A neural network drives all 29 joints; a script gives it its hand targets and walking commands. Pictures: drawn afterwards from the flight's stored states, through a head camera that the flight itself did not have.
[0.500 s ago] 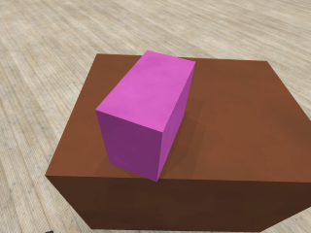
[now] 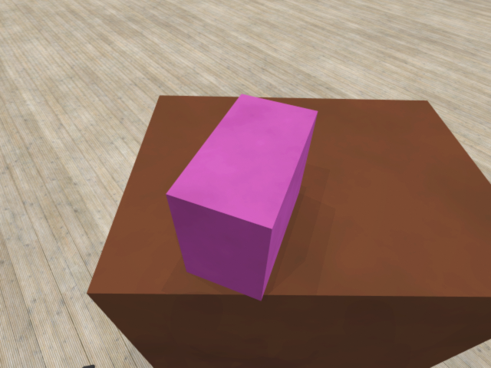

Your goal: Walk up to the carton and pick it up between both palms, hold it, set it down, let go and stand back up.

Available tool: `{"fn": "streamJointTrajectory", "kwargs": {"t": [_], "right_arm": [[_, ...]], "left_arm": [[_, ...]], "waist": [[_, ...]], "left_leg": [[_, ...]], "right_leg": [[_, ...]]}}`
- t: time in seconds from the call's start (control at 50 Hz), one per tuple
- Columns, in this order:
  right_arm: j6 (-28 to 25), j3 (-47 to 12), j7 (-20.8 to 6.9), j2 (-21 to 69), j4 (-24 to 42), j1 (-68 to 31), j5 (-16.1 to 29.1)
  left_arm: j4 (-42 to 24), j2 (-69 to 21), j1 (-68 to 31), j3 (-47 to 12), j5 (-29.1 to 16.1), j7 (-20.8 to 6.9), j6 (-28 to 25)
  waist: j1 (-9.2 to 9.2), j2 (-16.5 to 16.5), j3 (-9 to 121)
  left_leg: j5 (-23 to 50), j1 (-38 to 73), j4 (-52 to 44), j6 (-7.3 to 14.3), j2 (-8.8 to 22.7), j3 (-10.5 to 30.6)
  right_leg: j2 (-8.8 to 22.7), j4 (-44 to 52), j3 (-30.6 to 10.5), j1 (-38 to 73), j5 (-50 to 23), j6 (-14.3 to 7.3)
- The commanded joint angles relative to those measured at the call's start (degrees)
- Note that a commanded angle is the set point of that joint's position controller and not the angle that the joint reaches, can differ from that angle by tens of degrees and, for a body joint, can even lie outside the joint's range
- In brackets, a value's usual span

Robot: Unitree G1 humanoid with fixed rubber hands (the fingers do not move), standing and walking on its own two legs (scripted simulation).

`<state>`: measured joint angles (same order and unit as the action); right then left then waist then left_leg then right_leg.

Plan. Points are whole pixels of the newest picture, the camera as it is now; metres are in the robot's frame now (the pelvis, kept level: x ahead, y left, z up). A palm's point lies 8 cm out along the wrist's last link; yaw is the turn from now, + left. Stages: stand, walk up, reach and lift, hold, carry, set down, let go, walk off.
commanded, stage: walk up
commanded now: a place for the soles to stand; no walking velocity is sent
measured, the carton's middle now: (250, 193) +0.44 +0.01 +0.02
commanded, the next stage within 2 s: stand in 0.34 s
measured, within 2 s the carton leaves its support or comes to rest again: neither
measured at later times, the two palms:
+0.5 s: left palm out of the picture +0.08 +0.30 -0.12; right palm out of the picture +0.08 -0.28 -0.13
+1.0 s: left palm out of the picture +0.11 +0.29 -0.11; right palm out of the picture +0.10 -0.29 -0.12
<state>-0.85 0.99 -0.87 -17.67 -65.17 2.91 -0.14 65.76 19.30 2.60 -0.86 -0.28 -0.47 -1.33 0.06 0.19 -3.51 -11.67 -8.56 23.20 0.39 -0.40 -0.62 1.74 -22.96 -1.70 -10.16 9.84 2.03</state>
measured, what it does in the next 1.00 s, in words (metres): stands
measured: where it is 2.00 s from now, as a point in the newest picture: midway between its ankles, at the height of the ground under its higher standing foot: outside the picture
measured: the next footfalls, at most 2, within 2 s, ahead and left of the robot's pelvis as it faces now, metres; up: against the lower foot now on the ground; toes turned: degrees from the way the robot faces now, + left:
none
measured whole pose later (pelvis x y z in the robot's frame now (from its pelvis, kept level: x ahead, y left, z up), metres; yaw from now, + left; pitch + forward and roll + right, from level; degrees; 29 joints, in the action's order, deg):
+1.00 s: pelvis +0.02 +0.00 +0.00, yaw +1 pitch -2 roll +0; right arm 0.0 2.3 -0.5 -18.7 -64.9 4.8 -0.1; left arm 65.2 18.9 4.3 0.1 0.4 0.0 -1.0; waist -0.8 0.7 -2.8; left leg -12.3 -6.4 20.9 0.1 -0.2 0.3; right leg 1.9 -20.9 -0.6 -7.8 11.0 1.8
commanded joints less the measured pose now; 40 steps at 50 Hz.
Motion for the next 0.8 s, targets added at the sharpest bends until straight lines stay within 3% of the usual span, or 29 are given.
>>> {"fn": "streamJointTrajectory", "kwargs": {"t": [0.0, 0.02, 0.08, 0.12, 0.14, 0.16, 0.18, 0.24, 0.26, 0.28, 0.3, 0.34, 0.36, 0.4, 0.42, 0.46, 0.48, 0.5, 0.52, 0.54, 0.56, 0.6, 0.64, 0.7, 0.72, 0.74, 0.76, 0.78], "right_arm": [[-1.22, 2.75, 0.87, -13.54, 3.36, -2.41, -0.09], [-1.16, 2.53, 0.85, -12.95, 3.76, -2.51, 0.11], [-1.14, 2.55, 0.52, -14.01, 3.75, -2.87, 0.12], [-0.95, 2.57, 0.44, -13.63, 3.6, -1.71, -0.39], [-0.96, 2.61, 0.4, -14.01, 3.6, -3.55, -0.15], [-0.93, 2.54, 0.42, -13.15, 3.15, -3.6, 0.27], [-0.93, 2.62, 0.48, -13.47, 3.35, -2.05, 0.27], [-1.06, 3.03, 0.46, -14.17, 3.79, -2.24, 0.21], [-0.83, 3.08, 0.58, -14.88, 2.5, -2.38, 0.02], [-0.94, 2.87, 0.6, -13.53, 3.72, -1.73, -0.12], [-0.87, 2.93, 0.52, -13.45, 3.56, -2.53, -0.28], [-0.69, 2.67, 0.49, -13.77, 3.09, -1.65, 0.06], [-0.7, 2.75, 0.49, -14.49, 2.75, -2.06, -0.2], [-0.97, 2.69, 0.57, -14.42, 3.31, -2.83, -0.16], [-0.89, 2.62, 0.55, -12.93, 3.14, -1.06, 0.02], [-0.89, 3.1, 0.6, -13.19, 2.82, -0.74, 0.38], [-0.92, 3.03, 0.72, -13.89, 3.28, -1.47, 0.02], [-0.77, 3.22, 0.49, -14.16, 3.08, -1.38, 0.01], [-0.56, 3.13, 0.52, -14.41, 3.49, -1.51, 0.17], [-0.69, 2.58, 0.7, -13.73, 3.59, -2.26, -0.25], [-0.71, 2.95, 0.66, -13.44, 2.81, -1.28, -0.01], [-0.79, 2.91, 0.64, -13.73, 3.02, -1.7, 0.37], [-0.58, 3.07, 0.59, -14.87, 3.29, -2.5, -0.01], [-0.48, 3.14, 0.69, -13.94, 3.43, -0.18, 0.23], [-0.38, 2.98, 0.85, -14.24, 3.05, -1.2, 0.04], [-0.32, 3.04, 0.82, -13.69, 4.06, -0.95, 0.4], [-0.43, 3.18, 0.72, -13.17, 3.33, -0.74, 0.39], [-0.49, 3.02, 0.94, -14.13, 3.28, 0.58, -0.14]], "left_arm": [[-3.2, 11.72, -1.92, 2.59, 0.09, 0.82, -1.05], [-3.08, 12.05, -2.08, 2.33, 0.21, 0.81, -1.42], [-3.19, 12.59, -3.5, 2.7, 0.65, 0.85, -1.51], [-3.91, 12.62, -3.44, 2.5, 0.12, 0.81, -1.43], [-3.24, 11.71, -1.73, 2.22, 0.24, 0.75, -1.25], [-2.68, 13.08, -0.58, 2.5, 0.26, 1.08, -1.27], [-3.01, 12.54, -1.41, 2.37, 0.42, 0.93, -1.11], [-3.6, 12.61, -1.13, 2.1, 0.36, 0.9, -0.9], [-3.94, 13.6, -0.85, 2.61, 0.25, 0.98, -0.96], [-3.75, 12.65, -0.92, 2.58, 0.25, 1.13, -1.14], [-3.66, 12.33, -1.42, 2.25, 0.43, 1.01, -1.09], [-3.55, 12.54, -1.1, 2.51, 0.28, 0.94, -1.1], [-3.4, 13.1, -0.79, 2.66, 0.08, 0.9, -0.93], [-3.63, 13.0, 0.82, 2.9, 0.53, 1.19, -0.59], [-3.18, 13.11, 0.03, 2.72, 0.73, 0.98, -0.87], [-3.8, 12.48, -0.54, 2.41, 0.58, 1.18, -1.03], [-4.33, 12.33, 0.25, 2.4, 0.45, 1.13, -1.04], [-3.61, 12.71, -0.37, 2.36, -0.06, 1.04, -0.88], [-4.26, 12.78, -0.41, 2.52, 0.29, 1.01, -0.88], [-3.99, 12.32, 0.34, 2.38, 0.07, 1.13, -0.7], [-3.44, 12.16, -1.03, 2.64, 0.71, 1.18, -0.98], [-3.14, 12.7, 0.78, 2.35, 0.52, 1.21, -0.88], [-3.54, 13.47, 0.09, 2.8, 0.87, 1.19, -0.89], [-3.75, 12.85, -1.43, 3.15, 0.51, 1.15, -1.26], [-3.44, 11.95, -0.22, 2.36, 0.16, 1.15, -1.11], [-2.98, 13.78, -1.36, 3.0, 0.77, 1.35, -1.12], [-3.0, 13.43, -0.54, 2.68, 0.71, 1.39, -1.22], [-3.18, 12.75, -2.45, 2.8, 0.96, 1.41, -1.22]], "waist": [[-0.34, 0.64, 6.19], [0.04, 1.47, 4.9], [-0.65, 1.03, 6.99], [-0.98, -1.77, 4.52], [0.36, 0.33, 7.0], [0.58, 1.22, 4.6], [-0.28, 1.67, 4.98], [-0.5, 2.4, 5.41], [0.02, -1.07, 6.94], [0.09, -1.78, 7.65], [-0.29, 0.45, 6.64], [-0.78, 1.27, 6.96], [-0.66, 3.73, 6.03], [0.76, 0.19, 5.23], [-0.32, 1.3, 4.36], [-0.82, -0.19, 4.45], [-0.55, -0.65, 7.78], [-0.86, 2.7, 7.74], [-0.86, 0.47, 8.26], [-0.13, 1.37, 7.52], [-0.37, -1.75, 5.49], [0.12, -0.76, 5.82], [0.04, -1.56, 6.54], [-1.34, -0.77, 8.43], [-0.6, 0.41, 7.02], [-1.87, -0.61, 6.44], [-1.16, -1.83, 7.39], [-1.55, -0.49, 5.34]], "left_leg": [[2.51, 1.01, -6.3, 1.15, 8.07, 6.2], [6.69, 0.83, -5.75, 0.69, 7.87, 5.87], [3.83, 1.16, -5.99, 1.52, 7.91, 6.87], [5.01, 0.26, -7.95, 0.84, 8.02, 6.69], [5.08, 2.19, -6.89, 1.06, 8.38, 6.68], [5.03, 0.67, -7.44, 0.91, 7.9, 6.79], [3.51, 0.24, -7.7, 0.62, 7.42, 6.94], [1.26, 0.79, -8.19, 0.81, 8.17, 6.88], [2.71, 1.56, -7.93, 1.36, 7.91, 6.82], [4.15, 2.0, -7.94, 1.54, 7.94, 7.37], [2.09, 2.24, -8.24, 0.99, 7.38, 6.96], [2.79, 2.09, -7.8, 1.03, 7.41, 6.89], [1.65, 0.9, -8.5, 1.29, 7.69, 7.22], [3.24, 0.4, -8.62, 1.48, 8.11, 7.73], [7.13, 0.2, -8.18, 0.5, 7.4, 6.3], [11.04, 2.29, -6.64, 1.06, 7.22, 6.91], [10.39, 3.08, -6.65, 1.54, 7.62, 6.42], [9.52, 4.08, -6.78, 0.75, 7.2, 6.33], [7.23, 4.69, -7.31, 0.88, 7.71, 6.13], [6.9, 2.88, -7.52, 1.64, 7.93, 6.81], [6.57, 1.15, -7.7, 1.39, 7.84, 7.24], [7.06, 1.12, -7.66, 1.63, 7.81, 7.1], [7.39, 2.63, -6.5, 1.34, 7.1, 6.13], [11.02, 3.89, -5.22, 0.88, 7.29, 5.42], [10.63, 3.69, -5.95, 1.14, 7.36, 6.04], [10.8, 4.21, -6.52, 0.71, 7.44, 6.3], [12.68, 4.38, -5.45, 0.82, 7.8, 6.22], [13.07, 2.0, -5.61, 0.75, 7.19, 5.94]], "right_leg": [[4.93, 4.45, -3.56, 0.73, 0.07, -2.9], [5.3, 4.78, -4.5, 0.7, -3.27, -2.7], [5.04, 5.25, -4.36, 1.64, -2.61, -2.52], [5.63, 4.8, -4.58, 1.2, -3.1, -2.27], [5.61, 5.25, -3.91, 2.18, -4.82, -2.26], [5.39, 5.31, -4.25, 1.48, -3.66, -2.68], [4.83, 5.21, -3.75, 1.92, -0.79, -2.4], [5.35, 5.39, -3.66, 0.67, -2.58, -2.49], [5.36, 5.49, -3.4, 1.98, -3.31, -2.37], [5.36, 5.04, -3.49, 2.58, -3.43, -2.13], [5.3, 5.95, -3.43, 1.53, -1.39, -2.19], [5.58, 6.05, -3.98, 1.11, -1.76, -2.32], [5.15, 5.92, -4.11, 1.23, -2.08, -2.34], [5.51, 5.05, -2.85, 2.26, -4.02, -2.09], [6.1, 6.03, -3.16, 2.53, -5.79, -1.84], [5.3, 5.26, -3.82, 1.28, -7.94, -2.55], [5.5, 5.21, -2.81, 2.69, -8.84, -2.71], [5.28, 5.87, -3.43, 1.55, -5.75, -2.29], [5.28, 5.42, -2.16, 2.07, -5.15, -2.18], [5.68, 5.42, -3.07, 2.34, -4.49, -2.22], [5.27, 5.17, -2.43, 2.54, -3.74, -2.42], [5.9, 4.96, -3.76, 3.46, -6.67, -2.58], [5.95, 6.2, -2.55, 2.52, -7.44, -2.49], [6.27, 5.5, -3.18, 3.73, -10.53, -2.81], [6.11, 6.75, -3.03, 2.96, -10.12, -2.46], [5.86, 5.28, -2.75, 3.04, -10.38, -2.29], [5.61, 5.02, -2.74, 3.29, -10.95, -2.22], [5.49, 5.62, -2.52, 2.01, -9.94, -2.51]]}}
